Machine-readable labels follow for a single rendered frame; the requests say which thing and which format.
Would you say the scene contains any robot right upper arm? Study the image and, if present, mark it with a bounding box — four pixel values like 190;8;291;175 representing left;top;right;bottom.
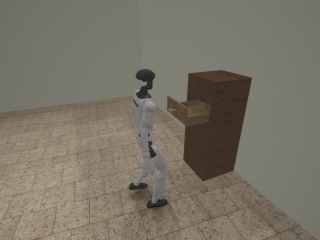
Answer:
138;99;156;134

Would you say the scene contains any robot right hand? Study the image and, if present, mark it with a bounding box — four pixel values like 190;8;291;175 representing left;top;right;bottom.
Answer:
142;159;154;177

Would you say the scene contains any robot left upper arm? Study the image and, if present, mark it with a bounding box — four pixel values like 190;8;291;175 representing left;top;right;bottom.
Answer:
131;90;140;116

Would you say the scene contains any drawer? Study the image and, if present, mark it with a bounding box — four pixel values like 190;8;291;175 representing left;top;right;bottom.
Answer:
167;96;211;127

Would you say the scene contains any robot right forearm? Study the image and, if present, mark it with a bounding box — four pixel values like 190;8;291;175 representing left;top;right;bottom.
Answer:
139;128;151;161

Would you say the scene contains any left robot shin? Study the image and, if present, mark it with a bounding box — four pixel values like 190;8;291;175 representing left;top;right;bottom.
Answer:
134;166;156;186

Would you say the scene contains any handle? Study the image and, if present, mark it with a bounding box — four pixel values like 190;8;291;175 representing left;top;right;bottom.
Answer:
168;108;176;113

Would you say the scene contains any cabinet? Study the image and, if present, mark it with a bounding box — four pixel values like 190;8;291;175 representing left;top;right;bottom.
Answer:
183;70;252;181

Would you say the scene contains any robot head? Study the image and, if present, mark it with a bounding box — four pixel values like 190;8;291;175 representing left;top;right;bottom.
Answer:
135;69;156;99

